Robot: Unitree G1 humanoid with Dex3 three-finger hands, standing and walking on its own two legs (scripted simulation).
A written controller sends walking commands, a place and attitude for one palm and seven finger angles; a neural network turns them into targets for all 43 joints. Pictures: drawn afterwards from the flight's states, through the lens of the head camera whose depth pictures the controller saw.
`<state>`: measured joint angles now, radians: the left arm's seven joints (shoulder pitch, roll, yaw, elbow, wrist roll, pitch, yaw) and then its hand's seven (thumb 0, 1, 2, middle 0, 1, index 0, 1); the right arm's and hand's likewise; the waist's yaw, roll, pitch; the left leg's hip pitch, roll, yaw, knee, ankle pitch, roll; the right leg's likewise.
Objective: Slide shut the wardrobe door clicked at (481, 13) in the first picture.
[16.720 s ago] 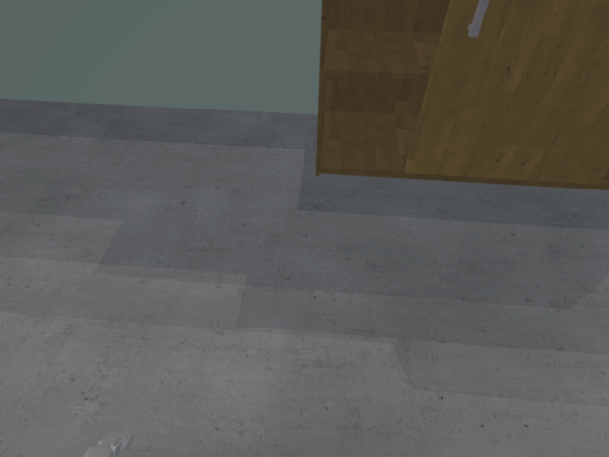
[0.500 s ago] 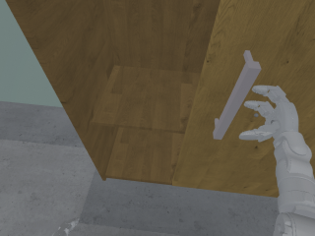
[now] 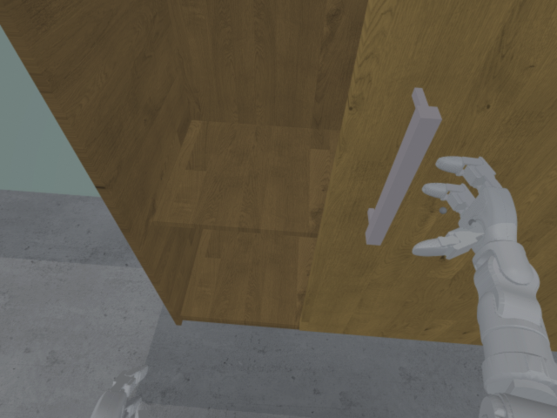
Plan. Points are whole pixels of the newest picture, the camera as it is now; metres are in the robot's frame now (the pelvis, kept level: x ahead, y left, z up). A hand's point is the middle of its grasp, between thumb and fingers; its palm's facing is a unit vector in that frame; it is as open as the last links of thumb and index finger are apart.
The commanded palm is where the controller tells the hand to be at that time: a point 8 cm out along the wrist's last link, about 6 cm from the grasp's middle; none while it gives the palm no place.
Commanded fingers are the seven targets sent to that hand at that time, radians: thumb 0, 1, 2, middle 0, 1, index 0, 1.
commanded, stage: move the hooked fingers beside the handle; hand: right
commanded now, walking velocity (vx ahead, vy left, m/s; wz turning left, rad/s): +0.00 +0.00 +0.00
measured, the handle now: (392, 177) +0.46 -0.13 +0.10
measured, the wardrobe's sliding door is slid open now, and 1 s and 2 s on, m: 0.42 0.42 0.42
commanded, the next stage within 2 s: feel for the door with the fingertips in 0.48 s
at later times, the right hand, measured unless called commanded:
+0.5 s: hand (438, 208) +0.40 -0.18 +0.11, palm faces +0.02 +1.00 -0.03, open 13.9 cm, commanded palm +0.37 -0.23 +0.12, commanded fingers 0.00 0.50 -0.30 0.30 1.20 0.30 1.20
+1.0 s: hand (412, 202) +0.40 -0.15 +0.11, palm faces +0.00 +1.00 -0.01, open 13.9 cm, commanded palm +0.37 -0.20 +0.11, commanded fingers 0.00 0.50 -0.30 0.30 1.20 0.30 1.20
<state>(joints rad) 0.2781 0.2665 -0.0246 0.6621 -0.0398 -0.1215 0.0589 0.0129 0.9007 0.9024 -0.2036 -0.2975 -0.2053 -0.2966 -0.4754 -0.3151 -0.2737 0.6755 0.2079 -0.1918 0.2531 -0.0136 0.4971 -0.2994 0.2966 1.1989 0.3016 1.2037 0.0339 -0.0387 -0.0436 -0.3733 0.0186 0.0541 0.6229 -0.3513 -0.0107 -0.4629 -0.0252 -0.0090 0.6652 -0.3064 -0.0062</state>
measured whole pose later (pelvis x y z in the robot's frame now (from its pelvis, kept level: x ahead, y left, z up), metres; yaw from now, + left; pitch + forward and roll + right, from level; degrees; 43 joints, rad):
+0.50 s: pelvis +0.00 +0.00 +0.00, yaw +1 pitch +6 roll +1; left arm 0.31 0.26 -0.02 0.66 -0.04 -0.11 0.05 0.01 0.90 0.90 -0.20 -0.30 -0.21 -0.30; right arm -0.43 -0.31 -0.28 0.61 0.19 -0.18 0.21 -0.01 0.50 -0.30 0.30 1.20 0.30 1.20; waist 0.05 -0.04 -0.05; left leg -0.37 0.02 0.04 0.62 -0.35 -0.01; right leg -0.45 -0.03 -0.02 0.65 -0.31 -0.01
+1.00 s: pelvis +0.00 +0.01 +0.00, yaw +1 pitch +5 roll +1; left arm 0.28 0.25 -0.02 0.66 -0.04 -0.12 0.03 0.01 0.90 0.90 -0.20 -0.30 -0.20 -0.30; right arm -0.46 -0.24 -0.21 0.61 0.18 -0.17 0.14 -0.01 0.50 -0.30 0.30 1.20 0.30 1.20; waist 0.04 -0.04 -0.05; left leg -0.36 0.01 0.04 0.62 -0.35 0.00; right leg -0.44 -0.03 -0.02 0.65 -0.30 0.00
